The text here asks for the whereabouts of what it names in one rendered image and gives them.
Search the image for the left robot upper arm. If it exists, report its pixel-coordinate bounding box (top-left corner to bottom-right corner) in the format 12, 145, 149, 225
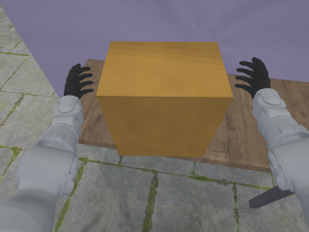
0, 144, 79, 232

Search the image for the robot right hand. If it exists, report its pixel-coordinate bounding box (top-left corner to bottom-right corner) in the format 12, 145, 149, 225
235, 57, 270, 99

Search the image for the table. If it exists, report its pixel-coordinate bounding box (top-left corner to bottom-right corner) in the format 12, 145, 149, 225
49, 59, 309, 209

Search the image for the robot left hand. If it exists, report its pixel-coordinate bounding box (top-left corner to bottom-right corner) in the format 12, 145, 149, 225
64, 64, 94, 99

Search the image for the carton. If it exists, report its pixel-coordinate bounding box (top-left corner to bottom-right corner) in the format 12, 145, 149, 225
96, 42, 234, 157

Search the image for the right robot forearm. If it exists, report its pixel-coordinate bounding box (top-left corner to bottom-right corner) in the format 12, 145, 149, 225
252, 88, 309, 151

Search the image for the right robot upper arm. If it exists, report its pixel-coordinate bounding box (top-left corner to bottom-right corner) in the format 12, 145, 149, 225
267, 137, 309, 227

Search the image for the left robot forearm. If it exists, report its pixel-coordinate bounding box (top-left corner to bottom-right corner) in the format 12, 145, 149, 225
15, 95, 84, 189

